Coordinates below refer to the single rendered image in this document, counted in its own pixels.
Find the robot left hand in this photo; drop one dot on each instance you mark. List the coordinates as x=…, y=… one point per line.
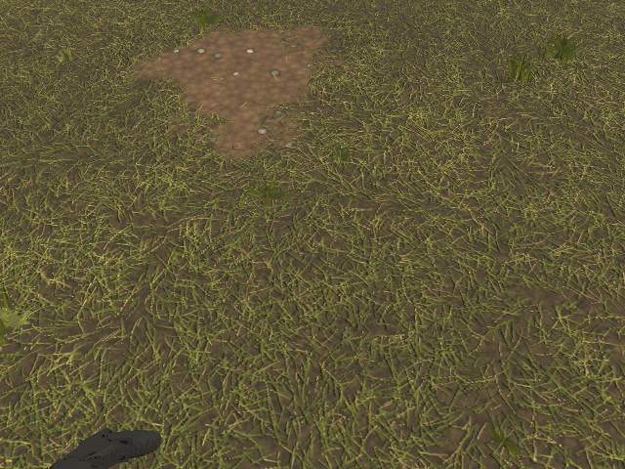
x=106, y=448

